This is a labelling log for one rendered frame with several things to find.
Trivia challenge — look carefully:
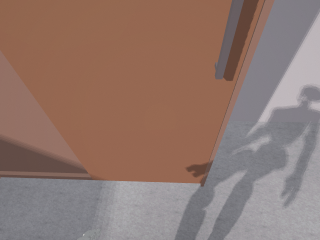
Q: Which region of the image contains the wardrobe door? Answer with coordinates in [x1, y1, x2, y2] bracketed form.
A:
[0, 0, 264, 184]
[0, 50, 88, 174]

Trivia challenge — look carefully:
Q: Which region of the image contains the left robot hand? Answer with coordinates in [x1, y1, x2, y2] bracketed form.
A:
[77, 228, 102, 240]

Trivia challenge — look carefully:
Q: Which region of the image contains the handle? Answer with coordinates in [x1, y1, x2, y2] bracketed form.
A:
[214, 0, 244, 80]

